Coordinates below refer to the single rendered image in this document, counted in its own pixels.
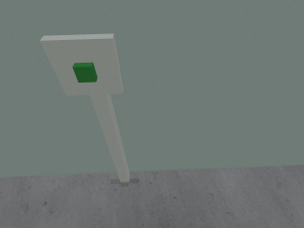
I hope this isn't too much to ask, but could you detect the button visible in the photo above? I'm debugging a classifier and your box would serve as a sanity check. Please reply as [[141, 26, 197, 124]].
[[72, 62, 98, 83]]

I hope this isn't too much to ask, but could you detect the panel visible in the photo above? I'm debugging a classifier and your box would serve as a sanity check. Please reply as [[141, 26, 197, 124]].
[[40, 33, 130, 182]]

